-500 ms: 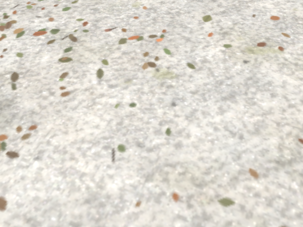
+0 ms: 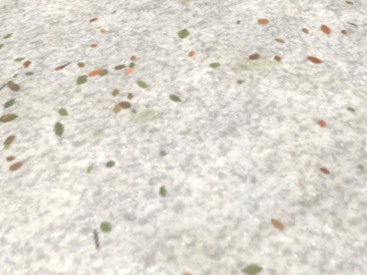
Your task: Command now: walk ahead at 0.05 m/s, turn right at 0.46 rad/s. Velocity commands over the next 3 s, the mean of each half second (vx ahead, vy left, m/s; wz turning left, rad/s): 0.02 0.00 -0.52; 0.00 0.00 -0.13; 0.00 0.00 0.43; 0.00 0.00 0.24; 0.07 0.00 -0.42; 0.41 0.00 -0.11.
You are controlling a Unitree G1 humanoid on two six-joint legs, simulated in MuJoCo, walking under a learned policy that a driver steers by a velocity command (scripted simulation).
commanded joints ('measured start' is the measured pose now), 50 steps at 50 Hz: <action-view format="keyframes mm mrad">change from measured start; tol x32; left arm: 1 38 87 27 -71 1 -5 -18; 50 6 160 39 -51 24 -49 19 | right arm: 1 -58 -170 -46 -50 21 2 -6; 50 -44 -146 -3 56 33 -5 19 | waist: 1 20 131 -120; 5 -5 -368 -61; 31 35 269 -124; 50 6 -98 -44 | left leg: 1 67 302 -171 -121 87 176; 7 -406 -36 -230 740 -464 -77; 26 -93 -63 -262 193 -186 -95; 31 129 331 -647 -106 405 233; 50 -64 -44 -261 134 26 -28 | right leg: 1 123 -1 -20 -112 19 -40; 5 397 -257 462 -478 704 -303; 27 319 -74 459 -394 531 -257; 32 29 155 207 93 -288 -23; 45 495 -24 166 -448 513 -58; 50 337 -37 170 -464 221 -122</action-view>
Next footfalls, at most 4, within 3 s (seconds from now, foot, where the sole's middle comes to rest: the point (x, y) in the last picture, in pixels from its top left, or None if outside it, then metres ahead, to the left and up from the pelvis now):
0.08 right None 0.06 -0.12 -0.77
0.58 left None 0.10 0.10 -0.77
0.88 right None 0.01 -0.15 -0.77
1.80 right None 0.12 -0.13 -0.77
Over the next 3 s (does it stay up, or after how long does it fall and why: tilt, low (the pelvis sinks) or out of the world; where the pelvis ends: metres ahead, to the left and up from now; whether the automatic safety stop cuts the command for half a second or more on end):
stays up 0.32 -0.13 -0.02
